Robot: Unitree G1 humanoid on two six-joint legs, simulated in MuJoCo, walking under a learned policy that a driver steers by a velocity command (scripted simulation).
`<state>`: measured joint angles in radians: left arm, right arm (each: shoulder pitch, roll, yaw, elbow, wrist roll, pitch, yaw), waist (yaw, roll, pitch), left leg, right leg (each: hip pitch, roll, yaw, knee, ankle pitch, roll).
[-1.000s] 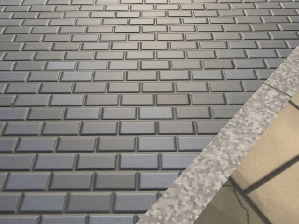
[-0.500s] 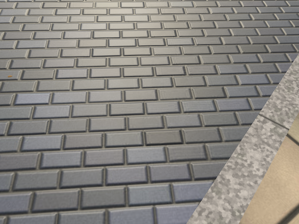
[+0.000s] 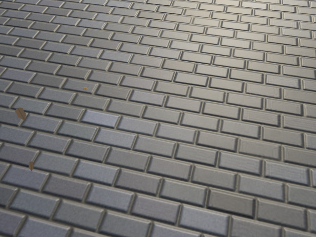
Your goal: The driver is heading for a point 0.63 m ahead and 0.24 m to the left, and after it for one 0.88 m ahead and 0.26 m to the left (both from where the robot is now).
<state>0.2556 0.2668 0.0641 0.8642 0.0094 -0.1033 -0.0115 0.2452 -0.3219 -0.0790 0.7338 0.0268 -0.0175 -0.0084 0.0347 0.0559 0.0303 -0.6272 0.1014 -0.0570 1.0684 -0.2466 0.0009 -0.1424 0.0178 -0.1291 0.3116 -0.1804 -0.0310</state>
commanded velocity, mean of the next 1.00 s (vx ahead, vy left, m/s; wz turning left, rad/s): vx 0.50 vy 0.00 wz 0.59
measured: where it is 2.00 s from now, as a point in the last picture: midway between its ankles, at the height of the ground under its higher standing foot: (97, 173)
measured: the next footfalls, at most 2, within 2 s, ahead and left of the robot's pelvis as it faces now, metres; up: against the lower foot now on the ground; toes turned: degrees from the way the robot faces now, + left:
left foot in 0.28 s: +0.30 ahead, +0.16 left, +0.00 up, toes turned +13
right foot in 0.76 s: +0.63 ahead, +0.06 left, +0.00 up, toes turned +31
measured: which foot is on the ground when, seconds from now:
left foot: up 0.00-0.26, down 0.28-0.78, up 0.80-1.00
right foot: down 0.00-0.28, up 0.30-0.74, down 0.76-1.00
